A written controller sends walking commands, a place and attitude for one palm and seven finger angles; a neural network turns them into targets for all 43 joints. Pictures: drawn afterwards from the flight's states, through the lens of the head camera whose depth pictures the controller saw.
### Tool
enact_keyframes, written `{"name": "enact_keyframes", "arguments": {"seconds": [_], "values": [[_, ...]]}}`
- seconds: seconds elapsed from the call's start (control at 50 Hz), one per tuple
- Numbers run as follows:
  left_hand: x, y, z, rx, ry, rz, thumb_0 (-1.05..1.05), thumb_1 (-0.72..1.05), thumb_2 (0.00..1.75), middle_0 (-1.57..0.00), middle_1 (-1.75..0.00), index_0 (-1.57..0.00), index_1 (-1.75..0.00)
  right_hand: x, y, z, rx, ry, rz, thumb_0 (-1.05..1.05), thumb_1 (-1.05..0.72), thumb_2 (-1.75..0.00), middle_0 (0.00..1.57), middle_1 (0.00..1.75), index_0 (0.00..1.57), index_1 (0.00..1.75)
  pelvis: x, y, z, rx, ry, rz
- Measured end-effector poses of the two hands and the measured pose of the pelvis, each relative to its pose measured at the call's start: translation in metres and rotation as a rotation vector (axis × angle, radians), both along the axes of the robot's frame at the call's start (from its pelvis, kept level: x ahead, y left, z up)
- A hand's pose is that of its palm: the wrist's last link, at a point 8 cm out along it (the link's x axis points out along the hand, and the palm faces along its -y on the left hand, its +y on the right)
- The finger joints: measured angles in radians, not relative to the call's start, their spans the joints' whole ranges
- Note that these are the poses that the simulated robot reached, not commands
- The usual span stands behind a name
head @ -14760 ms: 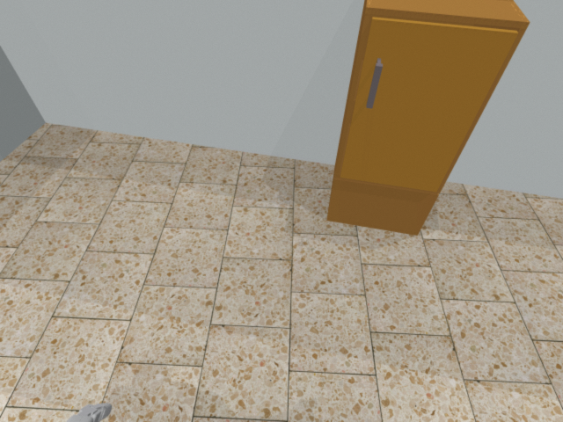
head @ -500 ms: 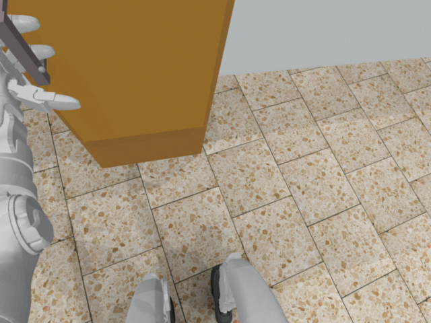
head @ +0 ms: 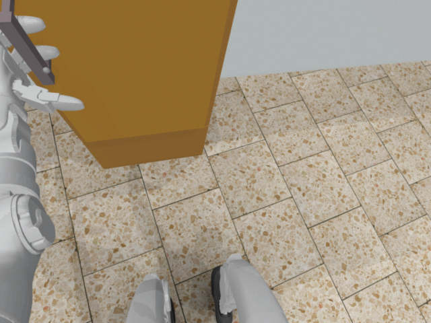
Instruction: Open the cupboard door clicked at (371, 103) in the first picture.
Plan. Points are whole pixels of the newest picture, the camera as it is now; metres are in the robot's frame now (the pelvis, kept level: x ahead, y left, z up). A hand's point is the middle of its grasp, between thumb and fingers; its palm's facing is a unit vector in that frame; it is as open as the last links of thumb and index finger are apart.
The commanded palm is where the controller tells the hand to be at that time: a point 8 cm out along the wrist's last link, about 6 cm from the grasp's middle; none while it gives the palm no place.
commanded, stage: close the thumb around the handle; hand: left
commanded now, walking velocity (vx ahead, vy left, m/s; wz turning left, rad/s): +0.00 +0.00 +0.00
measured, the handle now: (30, 44) +0.59 +0.25 +0.06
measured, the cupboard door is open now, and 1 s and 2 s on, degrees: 0 2 48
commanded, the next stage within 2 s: pull the door open along its arc in 0.68 s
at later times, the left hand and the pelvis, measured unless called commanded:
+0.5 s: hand (47, 69) +0.54 +0.22 +0.05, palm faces +0.09 -1.00 -0.02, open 7.1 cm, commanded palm +0.51 +0.25 +0.05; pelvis +0.00 +0.00 +0.00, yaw +0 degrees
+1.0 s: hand (48, 77) +0.52 +0.22 +0.05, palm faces +0.09 -1.00 -0.02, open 5.5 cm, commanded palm +0.47 +0.25 +0.05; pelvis +0.01 +0.00 +0.01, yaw -1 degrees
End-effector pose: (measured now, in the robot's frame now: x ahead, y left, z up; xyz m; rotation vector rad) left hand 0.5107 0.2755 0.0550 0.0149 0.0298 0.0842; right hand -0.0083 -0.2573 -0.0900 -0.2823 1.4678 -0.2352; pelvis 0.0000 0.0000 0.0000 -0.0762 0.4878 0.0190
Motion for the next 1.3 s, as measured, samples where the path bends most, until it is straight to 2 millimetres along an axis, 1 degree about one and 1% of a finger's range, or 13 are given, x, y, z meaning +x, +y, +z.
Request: {"name": "enact_keyframes", "arguments": {"seconds": [0.08,0.18,0.36,0.54,0.64,0.88,1.0,1.1,1.2,1.24,1.3], "values": [[0.002,-0.001,-0.002,0.002,0.008,0.001,-0.01,-0.47,0.31,-0.3,-1.21,-0.31,-1.2,0.0,0.001,-0.001,-0.002,-0.003,0.002,0.0,-0.9,-0.9,0.2,0.3,0.2,0.3,-0.001,0.001,-0.001,0.0,0.002,0.001],[0.006,0.0,-0.004,0.005,0.002,0.003,-0.01,-0.33,0.37,-0.31,-1.22,-0.32,-1.22,-0.003,0.002,-0.003,-0.003,0.005,-0.001,0.0,-0.9,-0.9,0.2,0.3,0.2,0.3,-0.002,0.002,-0.003,-0.001,0.01,-0.001],[0.005,0.002,-0.003,0.005,-0.005,0.0,-0.01,0.1,0.56,-0.34,-1.27,-0.35,-1.27,-0.008,0.006,-0.002,0.007,0.028,-0.013,0.0,-0.9,-0.9,0.2,0.3,0.2,0.3,0.0,0.003,-0.002,-0.003,0.013,-0.004],[0.002,-0.001,-0.001,0.001,0.0,0.005,0.0,0.59,0.76,-0.38,-1.32,-0.38,-1.32,-0.004,0.005,0.001,0.008,0.017,-0.01,0.0,-0.9,-0.9,0.21,0.3,0.21,0.3,0.002,0.002,0.001,-0.002,0.002,-0.001],[0.001,0.0,0.0,0.009,-0.004,0.004,0.01,0.77,0.84,-0.39,-1.34,-0.39,-1.33,-0.001,0.003,0.001,0.003,0.002,-0.008,0.0,-0.9,-0.9,0.21,0.3,0.21,0.3,0.002,0.001,0.001,-0.001,-0.001,-0.003],[-0.002,-0.002,0.0,0.003,-0.007,0.01,0.01,0.78,0.82,-0.38,-1.35,-0.37,-1.35,0.004,0.001,-0.001,0.007,-0.008,-0.005,0.0,-0.9,-0.9,0.2,0.3,0.2,0.3,0.003,0.0,0.001,0.003,-0.003,-0.005],[-0.013,-0.004,-0.001,0.005,-0.014,0.002,0.01,0.78,0.8,-0.38,-1.35,-0.36,-1.35,0.01,0.002,0.001,0.024,-0.022,-0.018,0.0,-0.9,-0.9,0.2,0.3,0.2,0.3,0.007,0.001,0.006,0.008,-0.012,-0.015],[-0.036,-0.01,-0.001,0.005,-0.016,-0.014,0.01,0.76,0.78,-0.38,-1.35,-0.36,-1.35,0.025,0.005,0.006,0.046,-0.067,-0.023,0.0,-0.9,-0.9,0.2,0.3,0.2,0.3,0.013,0.001,0.014,0.014,-0.032,-0.019],[-0.069,-0.021,-0.001,0.002,-0.018,-0.036,0.0,0.75,0.76,-0.38,-1.35,-0.36,-1.35,0.054,0.007,0.012,0.066,-0.149,0.0,0.0,-0.9,-0.9,0.2,0.3,0.2,0.3,0.019,0.003,0.022,0.022,-0.059,-0.018],[-0.083,-0.029,-0.002,-0.025,-0.027,0.005,0.01,0.74,0.75,-0.37,-1.34,-0.36,-1.35,0.068,0.007,0.012,0.072,-0.191,0.021,0.0,-0.9,-0.9,0.2,0.3,0.2,0.3,0.02,0.003,0.024,0.023,-0.068,-0.016],[-0.101,-0.044,-0.004,-0.065,-0.051,0.133,0.01,0.73,0.76,-0.37,-1.34,-0.37,-1.33,0.093,0.009,0.011,0.088,-0.255,0.069,0.0,-0.9,-0.9,0.2,0.3,0.2,0.3,0.021,0.004,0.023,0.028,-0.077,-0.011]]}}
